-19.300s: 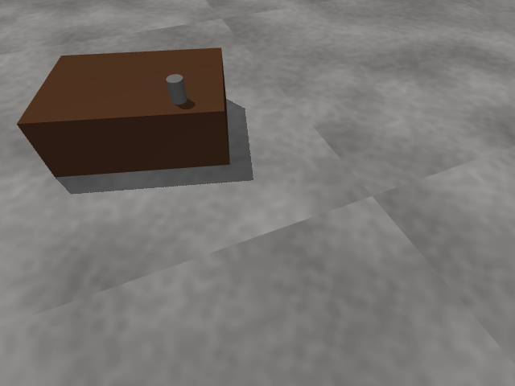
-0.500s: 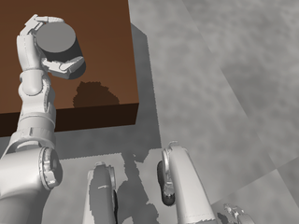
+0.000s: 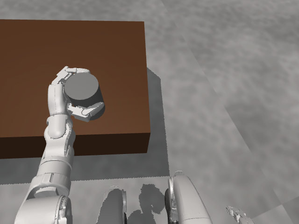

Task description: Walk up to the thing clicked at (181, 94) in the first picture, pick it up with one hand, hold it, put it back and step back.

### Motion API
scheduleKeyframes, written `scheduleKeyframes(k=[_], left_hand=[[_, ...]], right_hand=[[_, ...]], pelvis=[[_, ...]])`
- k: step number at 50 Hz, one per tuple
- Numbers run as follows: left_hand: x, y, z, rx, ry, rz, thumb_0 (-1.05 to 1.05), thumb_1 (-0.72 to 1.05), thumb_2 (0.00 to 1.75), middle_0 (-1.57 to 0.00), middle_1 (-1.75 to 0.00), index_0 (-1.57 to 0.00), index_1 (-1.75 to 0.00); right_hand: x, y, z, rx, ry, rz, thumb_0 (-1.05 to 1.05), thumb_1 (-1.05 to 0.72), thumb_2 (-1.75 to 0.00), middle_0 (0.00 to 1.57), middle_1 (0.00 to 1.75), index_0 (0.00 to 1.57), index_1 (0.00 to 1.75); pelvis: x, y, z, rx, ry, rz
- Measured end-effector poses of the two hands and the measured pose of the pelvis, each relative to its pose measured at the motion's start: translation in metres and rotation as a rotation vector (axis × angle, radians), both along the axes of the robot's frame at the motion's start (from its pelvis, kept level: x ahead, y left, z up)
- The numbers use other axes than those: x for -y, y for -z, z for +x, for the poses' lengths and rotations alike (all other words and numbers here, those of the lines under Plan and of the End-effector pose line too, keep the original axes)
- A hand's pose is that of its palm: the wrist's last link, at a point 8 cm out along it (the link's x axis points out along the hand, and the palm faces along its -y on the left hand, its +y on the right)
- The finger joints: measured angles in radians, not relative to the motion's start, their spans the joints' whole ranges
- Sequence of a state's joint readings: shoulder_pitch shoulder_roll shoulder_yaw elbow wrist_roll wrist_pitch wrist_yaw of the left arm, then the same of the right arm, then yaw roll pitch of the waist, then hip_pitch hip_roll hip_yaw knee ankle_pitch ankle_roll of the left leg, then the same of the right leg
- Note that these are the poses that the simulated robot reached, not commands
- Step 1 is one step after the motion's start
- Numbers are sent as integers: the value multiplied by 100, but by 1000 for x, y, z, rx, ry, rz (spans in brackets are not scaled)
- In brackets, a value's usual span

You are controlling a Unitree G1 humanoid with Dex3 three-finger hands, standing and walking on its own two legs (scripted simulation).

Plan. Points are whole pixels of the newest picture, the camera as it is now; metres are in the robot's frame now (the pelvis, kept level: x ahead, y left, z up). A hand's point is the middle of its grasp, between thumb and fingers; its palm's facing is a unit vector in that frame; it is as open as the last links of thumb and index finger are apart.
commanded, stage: lift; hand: left
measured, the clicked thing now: (87, 98) +0.45 +0.14 +0.01
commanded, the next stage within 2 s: hold in 1.02 s
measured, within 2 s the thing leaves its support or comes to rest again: neither
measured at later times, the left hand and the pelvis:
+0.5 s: hand (70, 92) +0.41 +0.15 +0.10, palm faces +0.08 -1.00 -0.03, open 10.8 cm; pelvis +0.03 +0.00 +0.06, yaw +0 degrees
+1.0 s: hand (66, 90) +0.39 +0.15 +0.13, palm faces +0.07 -1.00 -0.02, open 10.8 cm; pelvis +0.04 -0.01 +0.09, yaw +0 degrees
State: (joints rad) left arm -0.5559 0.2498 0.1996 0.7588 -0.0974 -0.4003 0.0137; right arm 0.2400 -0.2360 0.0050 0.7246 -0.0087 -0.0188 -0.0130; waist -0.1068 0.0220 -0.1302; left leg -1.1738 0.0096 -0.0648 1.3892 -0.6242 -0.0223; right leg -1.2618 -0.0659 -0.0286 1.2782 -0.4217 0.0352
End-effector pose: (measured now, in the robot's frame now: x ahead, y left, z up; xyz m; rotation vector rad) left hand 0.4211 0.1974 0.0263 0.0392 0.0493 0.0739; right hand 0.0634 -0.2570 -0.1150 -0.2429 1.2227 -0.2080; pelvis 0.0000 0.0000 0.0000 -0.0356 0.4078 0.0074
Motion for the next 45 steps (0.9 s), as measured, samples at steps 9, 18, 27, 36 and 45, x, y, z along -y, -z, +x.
scheduleKeyframes(k=[9,18,27,36,45], left_hand=[[-6,-38,-16,11,-9,-5,-1,-46,106,-63,-100,-66,-101],[-8,-55,-30,-14,-11,-11,-1,-46,107,-63,-100,-66,-101],[-9,-78,-34,2,-10,-14,-1,-47,107,-63,-100,-66,-101],[-6,-91,-37,-6,5,-23,-1,-47,107,-63,-101,-66,-101],[-5,-97,-47,-3,5,-29,-1,-47,107,-63,-101,-66,-102]], right_hand=[[-4,-32,22,61,-18,7,1,-91,-90,20,30,20,30],[-6,-59,46,123,-43,4,1,-91,-90,20,30,20,30],[-10,-76,65,161,-54,11,1,-92,-90,20,30,20,30],[-11,-87,73,181,-45,28,1,-91,-90,20,30,20,30],[-6,-95,76,187,-44,29,1,-91,-90,20,30,20,30]], pelvis=[[-1,-30,8,74,0,4],[0,-52,18,126,2,7],[0,-67,28,169,3,10],[1,-79,36,201,6,13],[5,-86,38,226,9,19]])
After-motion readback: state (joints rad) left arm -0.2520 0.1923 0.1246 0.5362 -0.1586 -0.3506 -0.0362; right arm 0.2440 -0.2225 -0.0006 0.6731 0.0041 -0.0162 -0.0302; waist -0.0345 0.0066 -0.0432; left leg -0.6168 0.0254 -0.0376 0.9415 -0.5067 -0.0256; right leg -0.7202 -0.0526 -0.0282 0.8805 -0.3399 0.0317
